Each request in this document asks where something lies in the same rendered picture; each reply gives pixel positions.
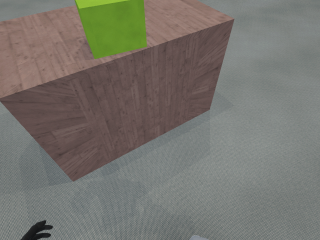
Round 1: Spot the carton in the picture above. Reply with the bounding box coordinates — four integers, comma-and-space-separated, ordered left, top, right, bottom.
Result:
74, 0, 147, 59

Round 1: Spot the pedestal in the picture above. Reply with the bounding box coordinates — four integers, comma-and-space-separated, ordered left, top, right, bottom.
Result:
0, 0, 235, 182

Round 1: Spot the robot left hand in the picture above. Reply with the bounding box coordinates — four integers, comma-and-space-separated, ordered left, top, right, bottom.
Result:
21, 220, 53, 240

